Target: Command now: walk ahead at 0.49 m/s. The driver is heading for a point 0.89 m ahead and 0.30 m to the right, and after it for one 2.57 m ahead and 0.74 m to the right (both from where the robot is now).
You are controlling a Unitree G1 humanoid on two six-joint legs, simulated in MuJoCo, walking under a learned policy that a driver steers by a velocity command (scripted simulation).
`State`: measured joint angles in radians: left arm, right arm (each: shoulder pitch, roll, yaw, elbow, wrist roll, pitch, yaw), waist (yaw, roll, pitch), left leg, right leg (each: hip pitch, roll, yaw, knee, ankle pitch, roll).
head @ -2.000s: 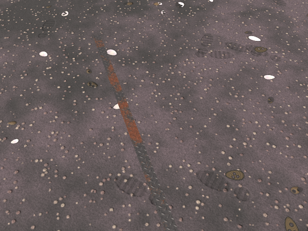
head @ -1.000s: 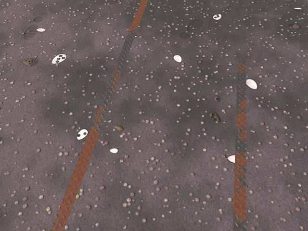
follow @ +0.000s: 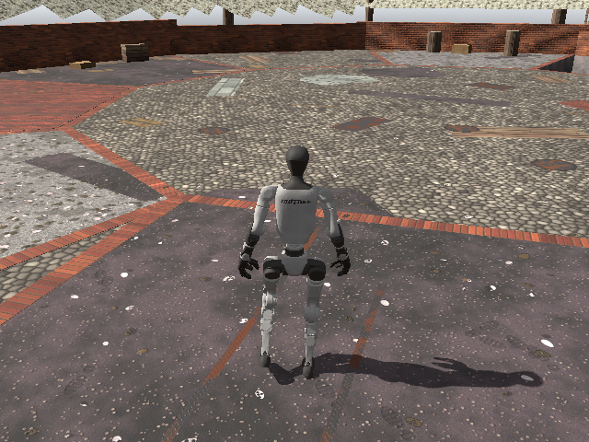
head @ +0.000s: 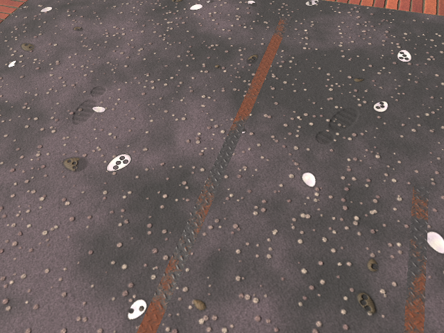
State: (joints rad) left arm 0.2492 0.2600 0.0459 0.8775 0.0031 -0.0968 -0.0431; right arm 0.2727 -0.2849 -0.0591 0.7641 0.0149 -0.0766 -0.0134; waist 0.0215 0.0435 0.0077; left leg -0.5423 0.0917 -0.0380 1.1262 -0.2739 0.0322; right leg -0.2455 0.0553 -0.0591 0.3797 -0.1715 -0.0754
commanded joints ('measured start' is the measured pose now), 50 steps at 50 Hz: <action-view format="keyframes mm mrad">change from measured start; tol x32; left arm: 1 -16 132 27 -46 -3 -23 10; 50 5 146 66 -221 -19 33 10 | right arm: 1 23 -64 -20 -60 -10 4 -5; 13 -344 -32 0 -169 3 -38 48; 20 175 -180 -59 -58 -30 -37 24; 50 -113 -136 -35 -35 -14 -69 4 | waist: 1 -31 -111 -12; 15 28 -128 50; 20 -135 218 -442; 27 -1 56 1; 50 -4 -73 -88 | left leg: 1 -137 61 -31 -54 95 -20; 15 -34 -49 7 -638 251 -9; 19 982 316 -499 -663 111 239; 27 344 186 -71 -992 196 162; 39 572 217 201 -957 304 117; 43 600 192 277 -607 837 64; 44 475 143 302 -361 801 25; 46 -171 -127 67 250 -338 -69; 50 -176 36 -41 67 -62 -18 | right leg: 1 94 -271 254 -236 204 -168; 17 223 -234 217 106 506 -67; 21 -527 -82 204 950 -335 40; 40 -434 -157 25 290 61 12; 44 132 11 -63 188 18 -96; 46 614 -391 882 -51 -198 -368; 50 227 -270 478 -106 65 -211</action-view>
